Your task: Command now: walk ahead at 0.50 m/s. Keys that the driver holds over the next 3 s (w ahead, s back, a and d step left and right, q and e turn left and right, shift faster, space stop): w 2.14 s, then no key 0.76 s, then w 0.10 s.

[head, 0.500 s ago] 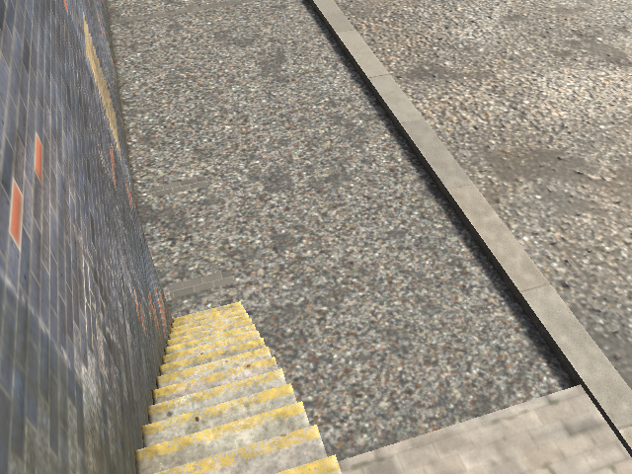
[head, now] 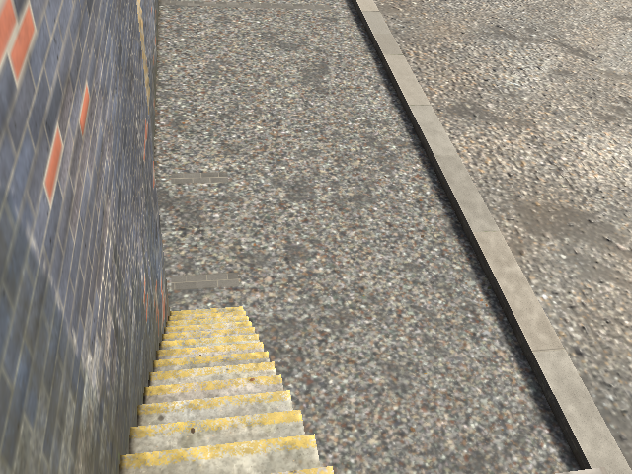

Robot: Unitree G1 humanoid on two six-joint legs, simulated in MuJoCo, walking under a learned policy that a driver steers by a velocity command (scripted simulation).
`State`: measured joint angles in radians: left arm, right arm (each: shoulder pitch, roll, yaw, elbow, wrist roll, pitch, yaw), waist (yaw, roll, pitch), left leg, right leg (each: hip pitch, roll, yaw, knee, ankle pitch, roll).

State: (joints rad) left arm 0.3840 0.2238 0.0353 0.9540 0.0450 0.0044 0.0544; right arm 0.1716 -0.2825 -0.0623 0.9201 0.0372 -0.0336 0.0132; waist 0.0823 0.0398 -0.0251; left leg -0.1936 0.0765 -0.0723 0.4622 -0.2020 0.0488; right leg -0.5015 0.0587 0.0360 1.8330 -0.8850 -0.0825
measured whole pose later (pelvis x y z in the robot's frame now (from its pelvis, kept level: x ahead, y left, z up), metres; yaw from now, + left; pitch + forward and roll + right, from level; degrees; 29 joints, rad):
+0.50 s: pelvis +0.18 +0.06 -0.17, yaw +0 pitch -1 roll +2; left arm 0.15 0.18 -0.03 0.95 -0.01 -0.04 -0.01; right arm 0.53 -0.11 0.01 1.08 0.02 -0.07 -0.05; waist -0.16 -0.06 -0.01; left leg -0.35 -0.23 0.13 1.45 -0.89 0.21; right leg -0.38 -0.01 0.02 0.42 0.25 -0.05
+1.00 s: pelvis +0.37 +0.23 -0.44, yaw +0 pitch -2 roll -7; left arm 0.47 0.17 -0.04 0.94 0.10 -0.07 -0.07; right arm 0.30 -0.29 -0.05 0.91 -0.07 -0.08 0.04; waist 0.05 0.13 -0.04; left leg -0.29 0.16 -0.06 0.51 -0.11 -0.02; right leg -0.55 -0.13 0.09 1.70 -0.85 0.07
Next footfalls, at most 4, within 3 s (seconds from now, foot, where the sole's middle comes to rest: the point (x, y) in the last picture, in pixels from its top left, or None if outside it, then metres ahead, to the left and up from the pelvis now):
0.54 right None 0.31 -0.03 -1.01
0.98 left None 0.46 0.36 -1.22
1.58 right None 0.74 0.09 -1.44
2.06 left None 0.92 0.38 -1.65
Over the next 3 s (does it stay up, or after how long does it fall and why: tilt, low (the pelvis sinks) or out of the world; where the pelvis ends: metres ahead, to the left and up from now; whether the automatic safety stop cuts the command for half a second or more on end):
stays up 1.07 0.36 -1.10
